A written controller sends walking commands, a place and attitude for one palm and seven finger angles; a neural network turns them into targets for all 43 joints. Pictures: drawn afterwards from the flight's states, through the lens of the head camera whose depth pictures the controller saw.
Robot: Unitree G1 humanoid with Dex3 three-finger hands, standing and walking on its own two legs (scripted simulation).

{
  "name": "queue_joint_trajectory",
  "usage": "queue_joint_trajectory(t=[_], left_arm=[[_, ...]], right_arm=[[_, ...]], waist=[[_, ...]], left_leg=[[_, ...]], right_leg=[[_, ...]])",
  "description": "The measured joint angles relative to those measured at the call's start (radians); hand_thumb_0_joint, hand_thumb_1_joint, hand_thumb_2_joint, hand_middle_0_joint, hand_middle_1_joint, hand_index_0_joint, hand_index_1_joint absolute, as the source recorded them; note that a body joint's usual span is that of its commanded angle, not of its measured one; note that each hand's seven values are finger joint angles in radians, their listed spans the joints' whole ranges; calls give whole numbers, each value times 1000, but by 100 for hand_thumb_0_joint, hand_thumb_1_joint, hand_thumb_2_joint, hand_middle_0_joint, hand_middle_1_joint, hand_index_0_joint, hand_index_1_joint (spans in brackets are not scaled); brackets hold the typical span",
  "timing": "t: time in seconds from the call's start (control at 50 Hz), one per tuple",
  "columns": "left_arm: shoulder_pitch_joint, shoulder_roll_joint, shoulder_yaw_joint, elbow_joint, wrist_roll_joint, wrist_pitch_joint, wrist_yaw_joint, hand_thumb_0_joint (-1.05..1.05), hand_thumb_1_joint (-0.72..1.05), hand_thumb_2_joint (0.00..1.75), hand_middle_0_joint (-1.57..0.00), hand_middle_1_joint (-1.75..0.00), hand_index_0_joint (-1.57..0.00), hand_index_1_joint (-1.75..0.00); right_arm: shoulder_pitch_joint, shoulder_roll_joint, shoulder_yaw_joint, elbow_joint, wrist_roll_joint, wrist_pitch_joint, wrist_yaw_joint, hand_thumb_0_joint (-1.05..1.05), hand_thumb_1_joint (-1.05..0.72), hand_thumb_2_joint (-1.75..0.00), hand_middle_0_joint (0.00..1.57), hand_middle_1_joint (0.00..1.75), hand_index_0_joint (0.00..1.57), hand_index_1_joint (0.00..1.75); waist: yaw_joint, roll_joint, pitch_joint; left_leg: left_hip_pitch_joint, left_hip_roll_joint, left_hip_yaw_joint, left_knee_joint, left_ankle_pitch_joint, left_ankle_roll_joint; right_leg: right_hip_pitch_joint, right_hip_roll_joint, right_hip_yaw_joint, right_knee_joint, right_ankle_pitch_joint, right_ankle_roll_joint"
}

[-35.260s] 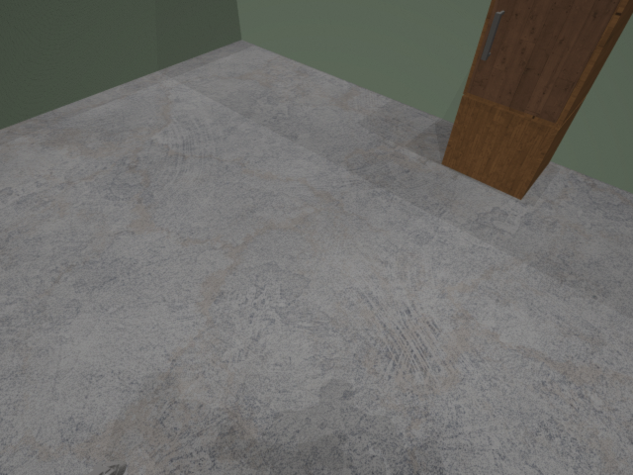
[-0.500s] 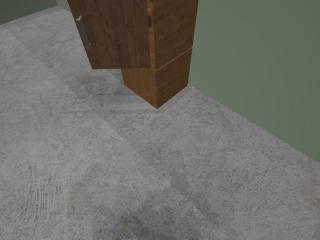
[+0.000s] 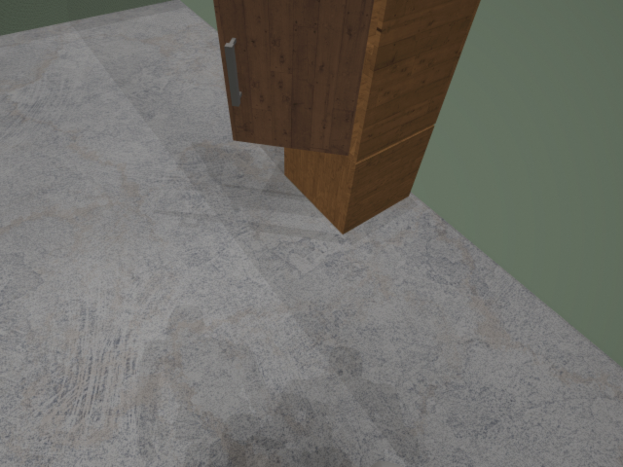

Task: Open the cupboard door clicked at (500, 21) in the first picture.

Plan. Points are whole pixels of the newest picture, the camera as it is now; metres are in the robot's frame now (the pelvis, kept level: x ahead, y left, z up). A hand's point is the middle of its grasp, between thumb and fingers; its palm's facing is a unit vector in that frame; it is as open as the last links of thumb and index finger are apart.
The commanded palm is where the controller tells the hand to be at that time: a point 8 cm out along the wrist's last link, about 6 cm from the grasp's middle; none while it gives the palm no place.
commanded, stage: take the last steps up to it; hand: left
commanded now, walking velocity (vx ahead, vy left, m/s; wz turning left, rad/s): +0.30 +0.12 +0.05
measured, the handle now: (234, 73) +1.06 +0.30 -0.09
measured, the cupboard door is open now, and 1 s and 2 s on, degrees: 45 45 45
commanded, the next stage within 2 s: come to a stop and stand still in 1.00 s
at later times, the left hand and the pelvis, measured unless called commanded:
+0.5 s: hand (194, 410) +0.21 +0.19 -0.16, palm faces +0.12 -0.97 -0.22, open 7.2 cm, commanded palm none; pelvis +0.19 +0.00 +0.01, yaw +3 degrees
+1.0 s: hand (213, 264) +0.47 +0.23 -0.16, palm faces +0.04 -0.98 -0.21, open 7.4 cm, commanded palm none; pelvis +0.39 +0.05 -0.01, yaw +1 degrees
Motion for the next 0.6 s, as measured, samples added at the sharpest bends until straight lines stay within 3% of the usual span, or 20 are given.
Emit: queue_joint_trajectory(t=[0.1,0.2,0.24,0.28,0.32,0.36,0.46,0.6], left_arm=[[-81,-15,-14,-48,-3,-21,-2,1,91,90,-20,-30,-19,-30],[-151,-33,-21,-85,-3,-32,-7,1,91,90,-20,-30,-19,-30],[-165,-36,-21,-102,0,-53,-9,1,91,90,-20,-30,-19,-30],[-174,-54,-22,-107,-3,-72,-2,1,91,90,-20,-30,-19,-30],[-157,-69,-24,-110,-7,-77,9,1,91,90,-20,-30,-20,-30],[-125,-81,-24,-97,-8,-81,18,0,91,90,-20,-30,-20,-30],[-46,-59,3,-46,-9,-97,28,-1,95,90,-20,-30,-20,-30],[62,-33,-1,38,-3,-74,13,0,93,90,-20,-30,-20,-30]], right_arm=[[85,19,13,68,2,-7,0,0,-91,-90,20,29,20,30],[153,26,12,125,2,2,4,0,-91,-90,20,29,20,30],[182,26,9,142,9,6,6,0,-91,-90,20,30,20,30],[177,15,1,160,12,24,10,0,-91,-90,20,30,20,30],[158,6,-11,167,9,40,12,1,-91,-90,20,29,20,30],[130,-2,-20,158,4,47,15,1,-91,-90,20,29,20,30],[61,-2,-31,103,2,35,27,1,-91,-90,20,29,20,29],[-44,-13,-27,37,4,6,43,0,-91,-90,20,29,19,29]], waist=[[-16,35,-2],[-42,52,5],[-48,54,6],[-58,82,22],[-61,90,21],[-59,85,9],[-36,48,-19],[13,25,-19]], left_leg=[[107,-9,-17,-115,14,4],[174,-14,-16,-93,-60,-13],[149,-11,-18,29,-137,-20],[53,7,-43,302,-219,-20],[-63,21,-56,516,-182,-27],[-158,50,-54,583,-107,-41],[-260,107,-39,381,18,-76],[-185,82,12,56,87,-67]], right_leg=[[-37,7,-17,-204,75,3],[30,34,-38,-427,143,-3],[84,45,-43,-502,185,-27],[100,53,-70,-453,152,-53],[139,58,-87,-476,125,-57],[183,63,-93,-543,140,-46],[287,58,-87,-697,166,-34],[382,12,-66,-675,67,32]])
